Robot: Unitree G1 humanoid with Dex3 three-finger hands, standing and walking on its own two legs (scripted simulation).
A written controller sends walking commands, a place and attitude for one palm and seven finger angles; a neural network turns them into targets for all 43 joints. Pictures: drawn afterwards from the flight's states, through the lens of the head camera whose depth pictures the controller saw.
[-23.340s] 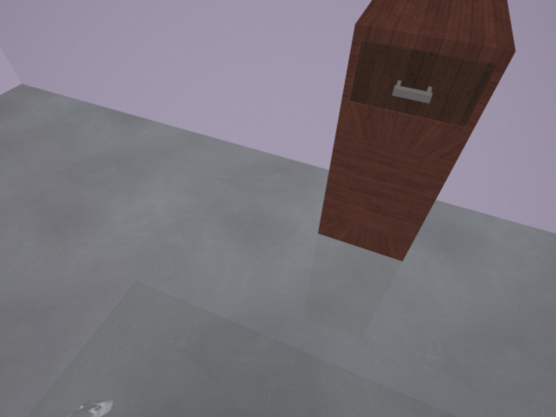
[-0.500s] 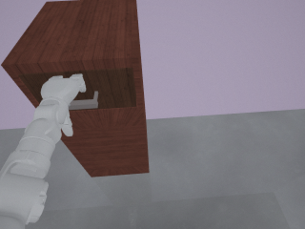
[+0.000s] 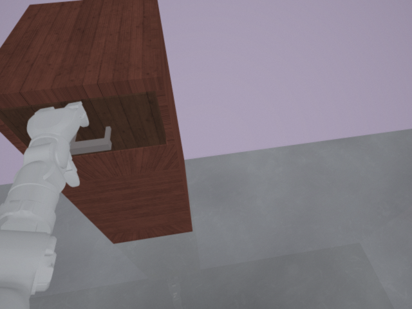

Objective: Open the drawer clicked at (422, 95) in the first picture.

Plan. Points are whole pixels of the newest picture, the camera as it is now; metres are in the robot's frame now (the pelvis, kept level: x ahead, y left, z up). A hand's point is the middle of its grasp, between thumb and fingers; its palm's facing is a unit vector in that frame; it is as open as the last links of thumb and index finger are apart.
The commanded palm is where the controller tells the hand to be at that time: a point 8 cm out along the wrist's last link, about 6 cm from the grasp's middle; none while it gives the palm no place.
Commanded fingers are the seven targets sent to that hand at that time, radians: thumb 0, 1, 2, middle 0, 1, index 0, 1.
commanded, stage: lower the fingers behind the handle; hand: left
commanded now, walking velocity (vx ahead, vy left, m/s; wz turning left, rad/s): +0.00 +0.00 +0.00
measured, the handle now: (89, 139) +0.50 +0.27 +0.03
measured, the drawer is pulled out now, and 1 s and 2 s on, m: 0.00 0.00 0.00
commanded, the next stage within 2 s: lift the fingers back up to retry in 1.42 s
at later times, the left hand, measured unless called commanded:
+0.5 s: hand (77, 150) +0.45 +0.28 +0.04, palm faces -0.05 -0.01 -1.00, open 13.7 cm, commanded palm +0.43 +0.28 +0.10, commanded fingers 0.00 -0.50 0.30 -0.30 -1.20 -0.30 -1.20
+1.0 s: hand (78, 153) +0.45 +0.28 +0.03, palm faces -0.02 +0.01 -1.00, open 13.8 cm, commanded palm +0.43 +0.28 +0.06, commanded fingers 0.00 -0.50 0.30 -0.30 -1.20 -0.30 -1.20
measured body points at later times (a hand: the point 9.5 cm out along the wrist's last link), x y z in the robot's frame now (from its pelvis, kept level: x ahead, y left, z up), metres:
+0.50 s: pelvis +0.00 +0.02 -0.01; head +0.06 +0.01 +0.43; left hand +0.44 +0.28 +0.10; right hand +0.05 -0.25 -0.15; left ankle +0.00 +0.12 -0.73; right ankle -0.03 -0.10 -0.73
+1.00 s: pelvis -0.01 +0.02 -0.02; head +0.06 +0.02 +0.42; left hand +0.44 +0.28 +0.09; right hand +0.02 -0.26 -0.15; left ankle +0.00 +0.12 -0.73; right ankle -0.03 -0.10 -0.73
